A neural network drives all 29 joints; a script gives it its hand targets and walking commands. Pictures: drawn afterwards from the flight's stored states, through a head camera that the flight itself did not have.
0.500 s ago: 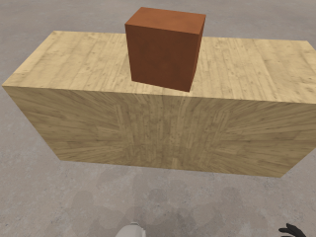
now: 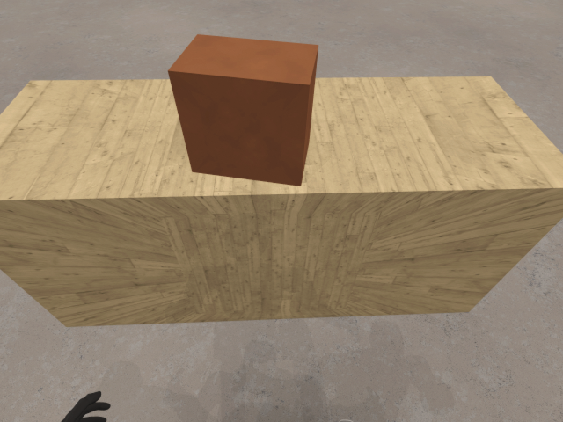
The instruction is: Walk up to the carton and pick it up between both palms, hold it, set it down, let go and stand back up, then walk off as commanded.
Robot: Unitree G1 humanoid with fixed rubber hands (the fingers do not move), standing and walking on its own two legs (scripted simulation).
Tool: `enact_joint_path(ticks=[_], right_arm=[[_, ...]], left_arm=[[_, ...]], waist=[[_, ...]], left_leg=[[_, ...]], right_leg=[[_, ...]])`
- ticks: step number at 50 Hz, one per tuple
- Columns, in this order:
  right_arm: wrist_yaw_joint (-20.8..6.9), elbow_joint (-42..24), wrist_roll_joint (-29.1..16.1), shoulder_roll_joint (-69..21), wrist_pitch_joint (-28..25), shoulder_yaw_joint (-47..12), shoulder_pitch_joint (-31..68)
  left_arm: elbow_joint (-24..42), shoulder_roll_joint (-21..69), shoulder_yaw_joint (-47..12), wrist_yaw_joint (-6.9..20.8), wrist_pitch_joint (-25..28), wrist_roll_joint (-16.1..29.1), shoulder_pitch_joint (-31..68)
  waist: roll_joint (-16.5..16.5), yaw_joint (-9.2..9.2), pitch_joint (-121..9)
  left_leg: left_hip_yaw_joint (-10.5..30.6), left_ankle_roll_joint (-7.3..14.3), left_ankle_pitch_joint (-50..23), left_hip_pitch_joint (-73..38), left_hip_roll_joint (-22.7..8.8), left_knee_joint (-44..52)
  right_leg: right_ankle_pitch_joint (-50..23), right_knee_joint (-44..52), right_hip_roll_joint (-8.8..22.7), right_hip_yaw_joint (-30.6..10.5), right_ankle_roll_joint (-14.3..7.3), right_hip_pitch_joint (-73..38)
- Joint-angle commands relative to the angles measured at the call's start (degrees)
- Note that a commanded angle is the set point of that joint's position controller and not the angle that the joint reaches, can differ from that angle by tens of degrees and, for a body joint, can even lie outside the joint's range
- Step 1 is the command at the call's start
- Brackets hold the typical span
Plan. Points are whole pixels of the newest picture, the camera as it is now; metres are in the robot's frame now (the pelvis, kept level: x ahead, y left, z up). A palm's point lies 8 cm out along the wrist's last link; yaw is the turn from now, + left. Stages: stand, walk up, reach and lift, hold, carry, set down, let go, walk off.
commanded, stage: walk up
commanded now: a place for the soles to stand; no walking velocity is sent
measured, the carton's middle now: (250, 112) +0.73 +0.09 +0.05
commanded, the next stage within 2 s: none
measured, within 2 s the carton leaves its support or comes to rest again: neither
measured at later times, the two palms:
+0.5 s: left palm out of the picture +0.14 +0.29 -0.07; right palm out of the picture +0.15 -0.32 -0.06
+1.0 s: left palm out of the picture +0.12 +0.32 -0.05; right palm out of the picture +0.15 -0.34 -0.06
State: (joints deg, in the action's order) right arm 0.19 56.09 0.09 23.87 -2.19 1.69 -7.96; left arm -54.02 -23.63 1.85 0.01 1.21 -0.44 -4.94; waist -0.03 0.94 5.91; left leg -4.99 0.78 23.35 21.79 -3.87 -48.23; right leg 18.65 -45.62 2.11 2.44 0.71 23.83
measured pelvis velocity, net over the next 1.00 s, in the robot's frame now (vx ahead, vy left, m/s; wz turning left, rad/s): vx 0.05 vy -0.01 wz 0.04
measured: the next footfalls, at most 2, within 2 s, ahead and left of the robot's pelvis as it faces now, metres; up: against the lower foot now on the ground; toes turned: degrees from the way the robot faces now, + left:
left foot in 1.12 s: +0.17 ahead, +0.17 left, +0.00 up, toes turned +8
right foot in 1.48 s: +0.31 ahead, -0.05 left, +0.00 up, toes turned -4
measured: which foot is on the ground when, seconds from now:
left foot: down 0.00-0.88, up 0.90-1.00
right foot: down 0.00-1.00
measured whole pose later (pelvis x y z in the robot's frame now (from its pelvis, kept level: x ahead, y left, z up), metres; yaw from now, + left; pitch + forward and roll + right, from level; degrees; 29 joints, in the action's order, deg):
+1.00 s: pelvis +0.05 -0.01 +0.04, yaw +2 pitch -2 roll -2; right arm -3.9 58.0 2.9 25.9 0.1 4.4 -7.3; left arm -57.4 -23.1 4.7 0.4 3.7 -1.8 -9.0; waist 3.4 0.0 2.0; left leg 0.6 0.7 26.1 20.0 -3.6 -45.5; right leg 12.4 -24.0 0.2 4.9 -0.8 10.0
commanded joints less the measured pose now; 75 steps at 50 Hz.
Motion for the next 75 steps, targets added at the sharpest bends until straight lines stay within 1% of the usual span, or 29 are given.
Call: enact_joint_path(ticks=[1,4,10,15,16,17,23,29,34,37,40,41,42,43,45,48,53,55,56,57,58,59,60,62,65,70,73,74,75], right_arm=[[0.74,-1.41,-0.04,12.97,-1.33,1.97,4.53],[0.49,0.60,0.06,12.94,-1.23,1.18,6.04],[0.55,3.94,-0.45,13.18,-1.41,0.49,6.50],[0.33,4.57,-0.32,10.76,-0.62,0.40,9.40],[0.29,4.72,-0.74,9.64,-0.56,0.45,9.34],[0.18,5.24,-0.39,10.35,-0.65,0.14,8.31],[0.06,6.65,-0.16,10.46,-0.25,0.17,9.93],[-0.01,6.34,0.15,9.47,-0.30,0.23,11.73],[0.05,7.07,0.33,10.22,-0.09,0.47,8.90],[-0.03,6.33,0.22,9.25,-0.36,0.48,11.60],[0.23,5.72,-0.05,9.29,-0.38,0.50,9.67],[0.34,6.75,0.38,8.97,-0.27,0.14,9.15],[-1.52,2.77,2.97,14.23,0.60,2.89,5.06],[-2.38,1.12,3.32,13.00,1.01,3.51,5.83],[-3.60,-2.45,3.57,10.41,1.92,3.83,10.90],[-4.46,-3.87,2.53,11.68,1.30,4.90,5.66],[-5.92,-5.50,2.08,11.95,1.63,6.65,1.38],[-5.54,-2.47,1.67,12.42,1.46,8.13,-9.70],[-4.88,-1.47,2.83,14.62,1.27,9.21,-14.07],[-3.98,-1.40,3.12,19.82,0.80,9.76,-17.85],[-3.82,-4.32,3.39,24.32,0.36,9.91,-13.91],[-3.90,-6.36,1.66,23.05,0.54,9.30,-7.49],[-3.52,-6.76,1.16,21.43,0.19,8.47,-6.17],[-2.97,-8.81,1.50,18.34,-0.45,7.77,-2.17],[-3.20,-9.24,0.96,16.99,-1.63,7.03,-5.05],[-2.70,-11.27,1.59,17.30,-1.78,6.56,-7.92],[-3.01,-14.19,1.01,15.94,-1.33,6.08,-4.22],[-3.14,-14.60,0.71,12.27,-1.35,4.32,-5.08],[-2.96,-16.21,0.45,8.89,-1.42,3.70,-5.66]], left_arm=[[0.69,-13.00,2.14,0.20,0.98,0.63,2.54],[-0.33,-11.83,1.26,-0.21,1.05,1.00,4.75],[-3.69,-11.07,1.28,0.30,0.12,0.57,5.28],[-4.99,-10.16,0.65,0.47,0.55,0.63,7.00],[-5.64,-10.94,0.78,0.53,0.56,0.54,7.14],[-5.78,-10.62,0.94,0.51,0.74,0.60,9.15],[-6.61,-9.91,0.73,0.58,0.37,0.66,8.86],[-7.35,-9.46,0.85,0.46,0.21,0.44,7.01],[-7.78,-10.17,1.02,0.66,0.34,0.05,7.15],[-7.95,-8.82,0.36,0.72,0.39,0.73,5.89],[-6.62,-9.10,0.61,0.62,0.47,0.14,6.55],[-6.55,-9.19,0.95,0.57,0.37,0.34,6.27],[-3.43,-15.09,4.23,0.63,1.42,-1.15,-1.60],[-4.10,-17.62,5.51,0.39,1.51,-1.75,-5.39],[-3.91,-19.99,6.85,-0.14,2.47,-1.50,-9.88],[-0.12,-17.67,6.72,-0.42,3.38,-1.32,-3.94],[3.00,-19.16,6.59,0.93,3.58,-1.82,-0.42],[4.45,-17.39,5.24,1.17,2.83,-1.71,5.23],[4.57,-14.79,4.57,0.95,2.32,-2.46,4.66],[5.38,-10.23,3.08,1.14,2.11,-1.78,0.19],[6.59,-10.29,2.67,0.43,2.15,-0.90,-1.27],[6.00,-14.73,3.87,0.44,2.06,-0.61,1.16],[4.93,-16.61,4.51,0.75,2.42,-0.32,-3.30],[2.21,-18.28,5.33,0.84,2.76,-0.20,-9.22],[2.18,-16.23,4.74,1.92,2.64,-0.52,-9.99],[6.75,-13.83,4.80,2.92,3.21,-0.85,-3.58],[5.70,-13.67,5.36,2.11,4.38,-0.30,-11.12],[3.67,-15.90,7.28,1.61,4.75,-0.14,-16.75],[4.89,-18.45,7.49,0.94,5.13,-0.95,-21.60]], waist=[[-2.16,-0.58,-7.65],[1.73,-0.25,-6.77],[-0.58,-1.73,-11.22],[2.29,-1.40,-9.45],[-2.38,-0.73,-8.11],[1.00,0.25,-10.60],[-2.28,-0.97,-10.84],[1.91,-1.23,-9.34],[-2.26,-1.19,-8.79],[2.22,-1.50,-9.36],[-1.36,-1.09,-10.90],[-2.66,-1.89,-10.59],[1.70,-2.22,-14.41],[-0.81,-3.72,-10.57],[-8.86,-7.14,-1.74],[-3.38,-3.21,-0.76],[-11.47,-0.57,-3.71],[-9.09,6.92,-3.28],[-0.77,8.86,-3.02],[18.38,9.32,-3.56],[20.76,7.46,-0.82],[12.65,5.81,5.94],[6.93,2.15,3.76],[6.03,-0.92,2.43],[10.93,-0.04,1.02],[5.52,1.80,3.96],[4.66,-3.75,-2.91],[-1.13,-6.61,-5.89],[-13.52,-8.01,-8.47]], left_leg=[[7.97,1.10,-3.40,0.51,-3.20,17.10],[8.86,1.73,-13.21,-6.30,-4.27,18.74],[8.89,1.99,-16.53,-7.08,-6.29,23.99],[5.57,0.42,-16.56,-11.28,-4.08,24.96],[5.54,0.18,-15.50,-12.94,-3.67,26.02],[6.12,0.33,-19.02,-14.63,-4.71,27.37],[5.66,-0.47,-17.35,-16.95,-5.09,30.94],[5.38,-0.87,-15.47,-16.07,-5.55,33.12],[5.38,-0.70,-15.16,-16.26,-5.46,34.43],[4.91,-0.81,-15.68,-16.35,-5.30,33.47],[5.49,-0.72,-18.43,-18.47,-6.34,34.03],[4.64,-0.86,-17.49,-19.13,-6.03,34.08],[1.27,1.25,6.20,-11.30,-1.33,24.95],[0.59,1.22,12.59,-1.33,0.05,19.76],[5.60,1.73,8.16,17.24,-0.44,1.60],[10.56,-0.52,2.94,14.28,-3.42,-1.30],[5.28,-0.15,-0.43,-1.60,-3.88,7.61],[3.01,1.04,-7.98,-21.27,-1.77,12.67],[2.63,1.89,-1.31,-28.23,1.24,14.87],[17.48,3.74,16.94,-28.78,-5.96,27.97],[45.82,11.85,38.30,-16.48,-18.23,42.31],[47.12,15.96,38.51,-8.22,-19.96,44.61],[41.16,16.83,35.06,-6.83,-19.28,42.22],[28.94,13.70,23.22,-6.17,-15.01,38.44],[22.63,12.94,11.78,-7.19,-13.89,35.90],[16.77,13.17,2.00,-7.28,-12.46,34.00],[8.73,9.83,-12.90,-4.10,-9.50,21.09],[3.76,6.47,-19.21,4.58,-5.91,9.68],[-2.06,3.26,-9.84,13.37,0.97,-9.74]], right_leg=[[-5.05,15.27,7.28,-13.34,-6.64,-8.00],[-10.98,15.64,5.97,-9.59,-4.99,-5.08],[-14.10,16.59,4.38,-4.59,-3.47,-14.91],[-17.91,23.46,6.91,-7.44,-3.41,-12.12],[-16.55,25.55,7.11,-8.23,-2.99,-11.33],[-18.15,25.62,7.40,-7.69,-3.18,-13.54],[-16.61,28.39,7.13,-6.48,-2.18,-14.67],[-15.90,29.87,6.26,-6.36,-1.90,-15.66],[-11.46,30.97,5.50,-5.75,-1.64,-15.74],[-15.70,31.62,6.85,-7.55,-2.11,-15.86],[-20.77,30.27,6.44,-7.29,-2.15,-16.70],[-19.79,30.37,6.24,-6.16,-1.71,-16.06],[8.58,28.16,5.47,-7.76,-4.81,-23.74],[22.73,30.63,9.27,-14.56,-7.40,-25.10],[30.18,37.84,20.29,-30.64,-13.15,-24.42],[15.44,36.11,19.49,-23.52,-14.29,-20.85],[14.71,33.22,16.51,-12.62,-13.01,-10.25],[19.60,25.61,11.92,-5.79,-9.04,7.94],[20.88,12.08,8.48,-2.04,-7.97,13.99],[21.07,-9.31,-0.38,5.49,-4.10,20.71],[18.64,-22.19,-5.81,-2.23,-3.27,21.89],[14.92,-23.23,-1.64,-7.88,-2.50,19.54],[11.28,-22.75,-0.37,-8.47,-2.30,16.94],[6.72,-15.63,1.99,-6.45,-0.67,10.85],[4.77,-10.19,2.88,-5.47,-1.31,7.25],[2.24,2.58,2.76,-1.31,-1.50,3.57],[-4.96,13.97,-0.22,1.76,-2.73,-13.20],[-7.85,16.32,-0.66,-1.27,-4.07,-26.60],[8.18,23.28,9.74,-19.20,-8.46,-31.48]])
